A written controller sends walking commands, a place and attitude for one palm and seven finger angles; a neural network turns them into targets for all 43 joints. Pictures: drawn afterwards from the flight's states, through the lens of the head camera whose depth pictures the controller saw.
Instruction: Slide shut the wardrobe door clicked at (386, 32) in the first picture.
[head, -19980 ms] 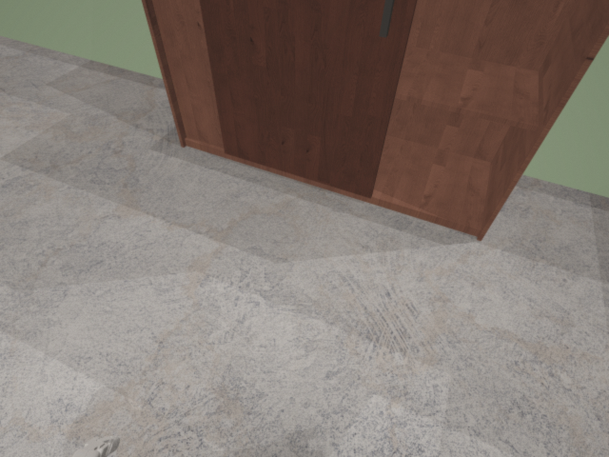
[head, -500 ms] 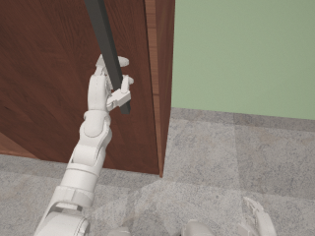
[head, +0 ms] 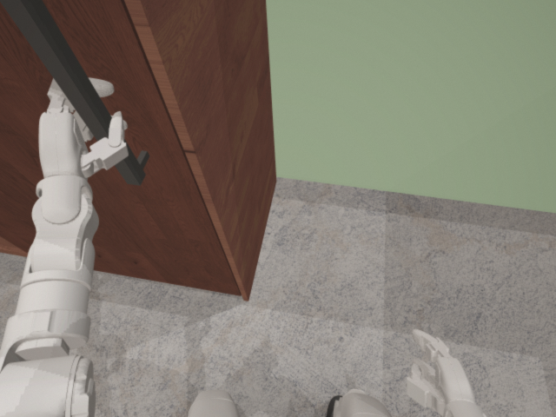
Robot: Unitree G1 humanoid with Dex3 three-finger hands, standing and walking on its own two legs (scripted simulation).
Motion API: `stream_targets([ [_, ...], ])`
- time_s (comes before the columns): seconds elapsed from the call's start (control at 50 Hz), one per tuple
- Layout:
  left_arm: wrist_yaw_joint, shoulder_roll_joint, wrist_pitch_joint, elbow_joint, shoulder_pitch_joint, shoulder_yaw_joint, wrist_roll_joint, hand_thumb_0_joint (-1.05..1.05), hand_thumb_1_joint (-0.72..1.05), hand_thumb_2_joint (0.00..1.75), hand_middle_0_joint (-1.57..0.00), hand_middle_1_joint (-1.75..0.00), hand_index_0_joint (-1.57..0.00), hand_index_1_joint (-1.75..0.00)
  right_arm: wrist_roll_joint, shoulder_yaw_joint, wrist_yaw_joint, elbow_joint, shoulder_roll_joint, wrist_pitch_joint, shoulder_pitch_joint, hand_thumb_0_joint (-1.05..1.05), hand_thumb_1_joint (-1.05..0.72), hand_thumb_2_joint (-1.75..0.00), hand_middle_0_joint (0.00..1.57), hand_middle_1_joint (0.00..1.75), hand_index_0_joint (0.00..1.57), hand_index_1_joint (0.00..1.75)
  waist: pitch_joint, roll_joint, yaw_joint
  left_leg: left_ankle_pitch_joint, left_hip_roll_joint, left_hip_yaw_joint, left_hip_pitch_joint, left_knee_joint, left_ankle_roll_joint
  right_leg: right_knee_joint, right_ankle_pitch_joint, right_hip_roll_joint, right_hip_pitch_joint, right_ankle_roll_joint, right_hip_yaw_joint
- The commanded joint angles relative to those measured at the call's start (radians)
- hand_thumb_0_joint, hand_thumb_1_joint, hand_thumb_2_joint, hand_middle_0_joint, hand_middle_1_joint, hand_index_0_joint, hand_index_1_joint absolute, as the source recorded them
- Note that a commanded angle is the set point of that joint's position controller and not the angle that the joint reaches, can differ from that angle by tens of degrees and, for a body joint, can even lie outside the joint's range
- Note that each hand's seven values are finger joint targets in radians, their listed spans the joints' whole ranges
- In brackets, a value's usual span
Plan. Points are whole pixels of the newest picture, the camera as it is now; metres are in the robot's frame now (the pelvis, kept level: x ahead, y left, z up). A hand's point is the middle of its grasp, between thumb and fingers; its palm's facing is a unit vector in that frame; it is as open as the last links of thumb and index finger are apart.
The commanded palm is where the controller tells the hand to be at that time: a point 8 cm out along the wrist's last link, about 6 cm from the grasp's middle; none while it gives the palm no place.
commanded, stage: stop walking and hold the door there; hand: left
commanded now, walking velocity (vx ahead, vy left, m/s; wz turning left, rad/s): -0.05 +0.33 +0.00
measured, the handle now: (94, 92) +0.43 +0.30 +0.19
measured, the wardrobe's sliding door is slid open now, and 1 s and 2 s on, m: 0.00 0.00 0.00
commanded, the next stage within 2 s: none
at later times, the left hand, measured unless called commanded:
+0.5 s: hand (116, 141) +0.39 +0.28 +0.14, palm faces +0.45 -0.85 -0.28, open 6.2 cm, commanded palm +0.35 +0.31 +0.14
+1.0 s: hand (116, 141) +0.39 +0.28 +0.14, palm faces +0.45 -0.85 -0.28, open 6.1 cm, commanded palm +0.35 +0.31 +0.14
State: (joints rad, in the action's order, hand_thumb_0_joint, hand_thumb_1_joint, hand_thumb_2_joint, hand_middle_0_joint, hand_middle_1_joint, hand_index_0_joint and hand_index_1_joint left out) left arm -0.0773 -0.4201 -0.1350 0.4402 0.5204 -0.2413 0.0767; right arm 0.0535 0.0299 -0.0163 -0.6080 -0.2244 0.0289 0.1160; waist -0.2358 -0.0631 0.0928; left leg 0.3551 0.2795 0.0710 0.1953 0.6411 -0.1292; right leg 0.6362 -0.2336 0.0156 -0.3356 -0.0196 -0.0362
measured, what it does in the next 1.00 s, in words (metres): steps on the spot: left foot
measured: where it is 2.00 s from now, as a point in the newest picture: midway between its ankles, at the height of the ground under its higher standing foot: outside the picture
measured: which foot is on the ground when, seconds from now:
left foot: down 0.00-0.00, up 0.02-0.32, down 0.34-1.00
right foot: down 0.00-1.00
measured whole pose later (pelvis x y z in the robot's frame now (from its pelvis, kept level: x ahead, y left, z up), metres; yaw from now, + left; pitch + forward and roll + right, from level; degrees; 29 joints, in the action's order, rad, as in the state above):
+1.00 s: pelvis +0.04 -0.01 +0.03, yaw -4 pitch +0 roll +0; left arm -0.13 -0.45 -0.19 0.48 0.22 -0.36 0.05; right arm 0.04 0.00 0.10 -0.70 -0.26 0.05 0.22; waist -0.01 -0.02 0.02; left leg 0.26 0.01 0.13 0.18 0.44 0.03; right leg 0.43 -0.18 -0.01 -0.25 0.01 0.01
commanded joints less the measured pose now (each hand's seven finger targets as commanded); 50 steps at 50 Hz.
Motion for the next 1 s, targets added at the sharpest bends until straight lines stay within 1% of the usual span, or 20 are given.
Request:
stream_targets([
  [0.0,-0.007,-0.296,-0.050,-0.072,0.192,-0.142,-0.055,0.00,0.90,0.90,-0.45,-1.40,-0.45,-1.40,0.019,0.065,0.031,0.097,-0.140,0.065,0.019,0.00,-0.90,-0.90,0.20,0.30,0.20,0.30,0.486,0.376,-0.083,0.211,-0.252,0.041,0.235,0.452,0.110,-0.278,0.592,0.241,0.394,0.143,0.388],
  [0.02,-0.014,-0.309,-0.045,-0.099,0.231,-0.155,-0.042,0.00,0.90,0.90,-0.45,-1.40,-0.45,-1.40,0.020,0.055,0.043,0.093,-0.143,0.068,-0.013,0.00,-0.90,-0.90,0.20,0.30,0.20,0.30,0.472,0.368,-0.065,0.224,-0.227,-0.073,0.229,0.498,0.116,-0.288,0.559,0.285,0.334,0.145,0.460],
  [0.04,-0.020,-0.276,-0.055,-0.147,0.262,-0.133,-0.040,0.00,0.90,0.90,-0.45,-1.40,-0.45,-1.40,0.015,0.033,0.049,0.074,-0.129,0.077,-0.023,0.00,-0.90,-0.90,0.20,0.30,0.20,0.30,0.494,0.271,-0.077,0.215,-0.215,-0.116,0.229,0.464,0.118,-0.262,0.490,0.313,0.355,0.181,0.446],
  [0.06,-0.036,-0.331,-0.064,-0.118,0.226,-0.213,-0.043,0.00,0.90,0.90,-0.45,-1.40,-0.45,-1.40,0.008,0.022,0.058,0.055,-0.132,0.081,-0.014,0.00,-0.90,-0.90,0.20,0.30,0.20,0.30,0.510,0.197,-0.079,0.189,-0.219,-0.106,0.199,0.361,0.121,-0.231,0.532,0.288,0.367,0.179,0.381],
  [0.1,-0.056,-0.414,-0.075,-0.032,0.139,-0.309,-0.051,0.00,0.90,0.90,-0.45,-1.40,-0.45,-1.40,-0.006,0.022,0.076,0.036,-0.160,0.078,-0.018,0.00,-0.90,-0.90,0.20,0.30,0.20,0.30,0.523,0.204,-0.065,0.164,-0.243,-0.064,0.163,0.168,0.127,-0.232,0.626,0.277,0.400,0.156,0.317],
  [0.16,-0.060,-0.383,-0.088,-0.039,0.148,-0.282,-0.056,0.00,0.90,0.90,-0.45,-1.40,-0.45,-1.40,-0.006,0.028,0.080,0.050,-0.164,0.074,-0.006,0.00,-0.90,-0.90,0.20,0.30,0.20,0.30,0.528,0.242,-0.072,0.089,-0.263,-0.039,0.123,0.024,0.127,-0.281,0.599,0.293,0.413,0.146,0.301],
  [0.22,-0.061,-0.368,-0.084,-0.052,0.149,-0.244,-0.060,0.00,0.90,0.90,-0.45,-1.40,-0.45,-1.40,-0.001,0.037,0.079,0.053,-0.183,0.058,0.017,0.00,-0.90,-0.90,0.20,0.30,0.20,0.30,0.506,0.122,-0.086,-0.022,-0.253,-0.050,0.035,-0.150,0.130,-0.296,0.544,0.302,0.360,0.139,0.303],
  [0.26,-0.063,-0.373,-0.081,-0.046,0.131,-0.238,-0.061,0.00,0.90,0.90,-0.45,-1.40,-0.45,-1.40,0.003,0.047,0.082,0.059,-0.194,0.045,0.034,0.00,-0.90,-0.90,0.20,0.30,0.20,0.30,0.490,0.107,-0.094,-0.158,-0.235,-0.029,-0.055,-0.253,0.137,-0.299,0.399,0.251,0.294,0.101,0.265],
  [0.32,-0.057,-0.353,-0.081,-0.073,0.156,-0.195,-0.059,0.00,0.90,0.90,-0.45,-1.40,-0.45,-1.40,0.011,0.061,0.085,0.067,-0.221,0.040,0.049,0.00,-0.90,-0.90,0.20,0.30,0.20,0.30,0.453,0.025,-0.082,-0.257,-0.128,-0.085,-0.073,-0.278,0.180,-0.285,0.210,0.155,0.220,0.048,0.224],
  [0.36,-0.056,-0.336,-0.080,-0.020,0.121,-0.182,-0.068,0.00,0.90,0.90,-0.45,-1.40,-0.45,-1.40,0.008,0.044,0.090,0.073,-0.204,0.040,0.058,0.00,-0.90,-0.90,0.20,0.30,0.20,0.30,0.418,-0.048,-0.090,-0.111,-0.107,-0.108,-0.036,-0.313,0.196,-0.282,0.013,0.104,0.152,0.038,0.181],
  [0.4,-0.064,-0.363,-0.084,-0.005,0.126,-0.197,-0.070,0.00,0.90,0.90,-0.45,-1.40,-0.45,-1.40,0.007,0.037,0.103,0.067,-0.207,0.044,0.052,0.00,-0.90,-0.90,0.20,0.30,0.20,0.30,0.364,-0.101,-0.086,0.009,-0.082,-0.135,0.039,-0.371,0.212,-0.232,-0.042,0.064,0.142,0.031,0.117],
  [0.42,-0.069,-0.387,-0.086,0.007,0.118,-0.219,-0.074,0.00,0.90,0.90,-0.45,-1.40,-0.45,-1.40,0.007,0.033,0.107,0.066,-0.205,0.047,0.056,0.00,-0.90,-0.90,0.20,0.30,0.20,0.30,0.364,-0.087,-0.082,0.063,-0.072,-0.145,0.079,-0.389,0.216,-0.202,-0.047,0.056,0.168,0.028,0.101],
  [0.46,-0.068,-0.357,-0.087,0.014,0.118,-0.195,-0.072,0.00,0.90,0.90,-0.45,-1.40,-0.45,-1.40,0.006,0.028,0.114,0.065,-0.198,0.055,0.062,0.00,-0.90,-0.90,0.20,0.30,0.20,0.30,0.353,-0.057,-0.082,0.103,-0.078,-0.141,0.116,-0.386,0.212,-0.189,-0.028,0.054,0.191,0.027,0.094],
  [0.52,-0.067,-0.339,-0.082,0.021,0.110,-0.176,-0.069,0.00,0.90,0.90,-0.45,-1.40,-0.45,-1.40,0.003,0.024,0.120,0.055,-0.195,0.065,0.073,0.00,-0.90,-0.90,0.20,0.30,0.20,0.30,0.335,-0.033,-0.087,0.125,-0.102,-0.120,0.120,-0.367,0.200,-0.218,-0.038,0.056,0.168,0.029,0.116],
  [0.56,-0.067,-0.332,-0.082,0.047,0.097,-0.176,-0.067,0.00,0.90,0.90,-0.45,-1.40,-0.45,-1.40,-0.001,0.023,0.120,0.042,-0.196,0.072,0.087,0.00,-0.90,-0.90,0.20,0.30,0.20,0.30,0.319,0.023,-0.089,0.134,-0.123,-0.110,0.111,-0.342,0.191,-0.263,-0.071,0.061,0.138,0.032,0.151],
  [0.66,-0.061,-0.313,-0.092,0.024,0.068,-0.170,-0.062,0.00,0.90,0.90,-0.45,-1.40,-0.45,-1.40,-0.010,0.026,0.119,0.022,-0.192,0.083,0.095,0.00,-0.90,-0.90,0.20,0.30,0.20,0.30,0.359,0.101,-0.097,-0.016,-0.155,-0.087,0.007,-0.278,0.179,-0.322,-0.035,0.086,0.093,0.044,0.216],
  [0.82,-0.058,-0.274,-0.091,-0.085,-0.009,-0.148,-0.052,0.00,0.90,0.90,-0.45,-1.40,-0.45,-1.40,-0.004,0.017,0.125,0.029,-0.177,0.076,0.071,0.00,-0.90,-0.90,0.20,0.30,0.20,0.30,0.409,0.035,-0.099,-0.267,-0.122,-0.091,-0.084,-0.286,0.171,-0.234,0.217,0.056,0.121,0.038,0.144],
  [0.86,-0.055,-0.231,-0.088,-0.106,-0.024,-0.111,-0.050,0.00,0.90,0.90,-0.45,-1.40,-0.45,-1.40,-0.006,0.012,0.125,0.037,-0.172,0.073,0.060,0.00,-0.90,-0.90,0.20,0.30,0.20,0.30,0.395,0.035,-0.100,-0.244,-0.124,-0.088,-0.066,-0.296,0.168,-0.237,0.201,0.054,0.128,0.036,0.141],
  [0.88,-0.061,-0.266,-0.085,-0.101,-0.041,-0.146,-0.051,0.00,0.90,0.90,-0.45,-1.40,-0.45,-1.40,-0.006,0.015,0.126,0.035,-0.176,0.071,0.060,0.00,-0.90,-0.90,0.20,0.30,0.20,0.30,0.387,0.034,-0.098,-0.224,-0.127,-0.082,-0.061,-0.296,0.168,-0.246,0.189,0.054,0.122,0.037,0.146],
  [0.98,-0.062,-0.255,-0.082,-0.155,-0.046,-0.138,-0.048,0.00,0.90,0.90,-0.45,-1.40,-0.45,-1.40,-0.006,0.015,0.126,0.050,-0.174,0.063,0.050,0.00,-0.90,-0.90,0.20,0.30,0.20,0.30,0.407,0.019,-0.101,-0.270,-0.137,-0.070,-0.079,-0.284,0.158,-0.246,0.239,0.055,0.139,0.042,0.146],
])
